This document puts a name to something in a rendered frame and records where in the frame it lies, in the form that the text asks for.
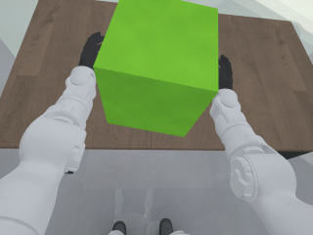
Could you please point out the table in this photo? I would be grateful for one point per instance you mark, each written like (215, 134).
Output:
(272, 77)

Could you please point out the carton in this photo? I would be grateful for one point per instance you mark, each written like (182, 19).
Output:
(158, 67)

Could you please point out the left robot upper arm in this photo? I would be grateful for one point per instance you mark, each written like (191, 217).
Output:
(28, 193)

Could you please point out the right robot upper arm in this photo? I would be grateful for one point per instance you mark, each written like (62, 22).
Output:
(267, 183)

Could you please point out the robot right forearm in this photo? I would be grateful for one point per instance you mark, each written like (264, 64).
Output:
(231, 126)

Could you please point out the robot foot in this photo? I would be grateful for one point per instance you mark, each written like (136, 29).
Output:
(119, 226)
(165, 227)

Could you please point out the robot left hand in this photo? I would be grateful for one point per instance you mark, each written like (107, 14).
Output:
(90, 49)

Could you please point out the robot right foot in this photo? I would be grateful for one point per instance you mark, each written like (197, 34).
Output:
(165, 227)

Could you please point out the robot left foot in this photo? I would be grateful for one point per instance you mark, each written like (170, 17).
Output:
(119, 226)

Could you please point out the robot left forearm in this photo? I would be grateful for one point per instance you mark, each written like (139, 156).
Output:
(75, 105)

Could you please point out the robot right hand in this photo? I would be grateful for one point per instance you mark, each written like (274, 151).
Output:
(225, 73)

